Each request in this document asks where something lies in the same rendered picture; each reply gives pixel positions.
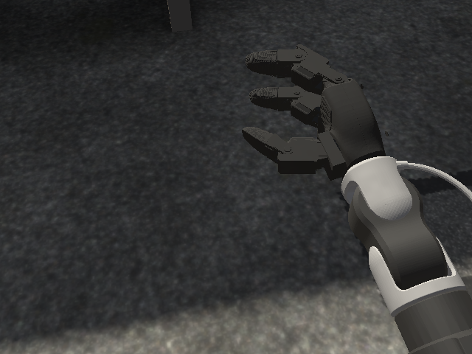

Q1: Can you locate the robot right hand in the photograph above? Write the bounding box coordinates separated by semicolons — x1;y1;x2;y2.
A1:
242;44;389;181

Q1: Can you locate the robot right forearm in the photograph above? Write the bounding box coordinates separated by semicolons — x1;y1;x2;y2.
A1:
341;156;472;354

